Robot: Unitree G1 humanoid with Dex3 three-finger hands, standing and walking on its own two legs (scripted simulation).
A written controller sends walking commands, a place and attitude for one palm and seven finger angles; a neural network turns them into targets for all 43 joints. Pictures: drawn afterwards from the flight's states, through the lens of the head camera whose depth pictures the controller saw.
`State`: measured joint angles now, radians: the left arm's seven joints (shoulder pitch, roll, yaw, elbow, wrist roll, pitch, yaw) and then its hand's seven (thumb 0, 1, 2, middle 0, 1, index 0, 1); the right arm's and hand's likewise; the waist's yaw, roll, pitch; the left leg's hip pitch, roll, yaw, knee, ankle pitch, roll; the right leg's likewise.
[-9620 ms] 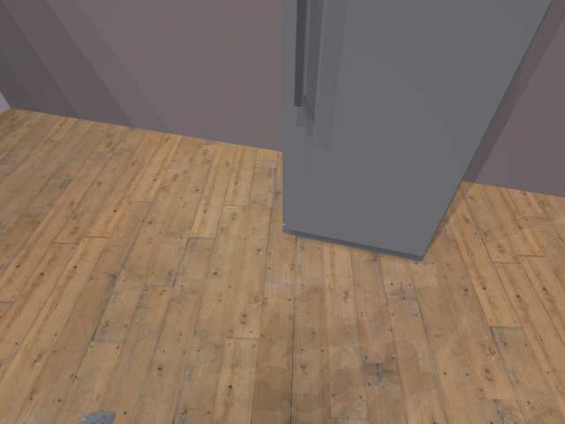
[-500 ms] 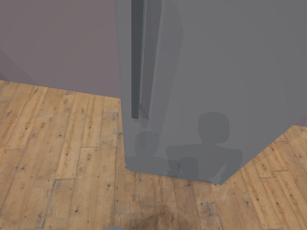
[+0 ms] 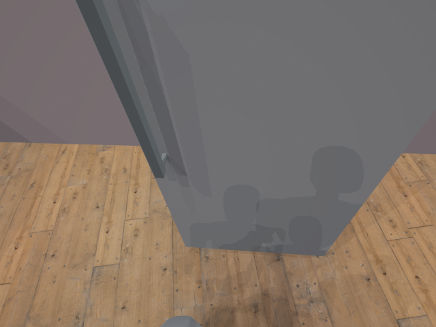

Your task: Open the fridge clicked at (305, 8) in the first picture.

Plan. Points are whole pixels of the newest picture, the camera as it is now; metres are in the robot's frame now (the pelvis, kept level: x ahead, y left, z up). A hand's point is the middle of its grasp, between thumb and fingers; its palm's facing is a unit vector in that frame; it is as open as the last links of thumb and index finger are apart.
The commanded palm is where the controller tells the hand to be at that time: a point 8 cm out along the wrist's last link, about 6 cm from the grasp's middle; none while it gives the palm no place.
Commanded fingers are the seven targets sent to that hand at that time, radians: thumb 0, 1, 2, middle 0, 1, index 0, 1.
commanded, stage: come to a stop and stand still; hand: left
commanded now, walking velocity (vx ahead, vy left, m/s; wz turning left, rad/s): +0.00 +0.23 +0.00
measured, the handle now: (132, 87) +0.46 +0.17 +0.20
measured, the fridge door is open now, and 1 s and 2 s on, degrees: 0 0 0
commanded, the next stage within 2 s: look again from close up in 1.16 s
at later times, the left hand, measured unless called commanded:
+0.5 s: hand out of the picture -0.09 +0.22 -0.18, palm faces +0.13 -0.98 -0.14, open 7.4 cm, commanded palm none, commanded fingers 0.00 0.90 0.90 -0.20 -0.30 -0.20 -0.30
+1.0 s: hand out of the picture -0.01 +0.18 -0.17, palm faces +0.05 -0.97 -0.22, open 7.2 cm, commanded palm none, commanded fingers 0.00 0.90 0.90 -0.20 -0.30 -0.20 -0.30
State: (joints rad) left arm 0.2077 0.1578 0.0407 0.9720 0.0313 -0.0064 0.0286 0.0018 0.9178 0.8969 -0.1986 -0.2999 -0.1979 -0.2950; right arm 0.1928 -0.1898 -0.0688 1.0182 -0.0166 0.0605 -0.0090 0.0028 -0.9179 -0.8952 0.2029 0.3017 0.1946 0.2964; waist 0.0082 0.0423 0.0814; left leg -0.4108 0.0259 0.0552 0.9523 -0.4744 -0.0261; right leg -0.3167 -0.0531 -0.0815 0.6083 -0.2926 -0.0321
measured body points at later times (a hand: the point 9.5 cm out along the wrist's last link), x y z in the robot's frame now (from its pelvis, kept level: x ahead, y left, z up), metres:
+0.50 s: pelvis -0.06 +0.05 +0.01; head -0.07 +0.08 +0.46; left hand -0.10 +0.28 -0.16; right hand -0.02 -0.18 -0.12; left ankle -0.07 +0.14 -0.73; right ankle -0.04 -0.08 -0.67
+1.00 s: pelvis -0.04 +0.00 +0.01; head -0.03 +0.00 +0.46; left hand -0.01 +0.23 -0.15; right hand -0.12 -0.19 -0.16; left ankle -0.07 +0.14 -0.73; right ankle -0.05 -0.11 -0.73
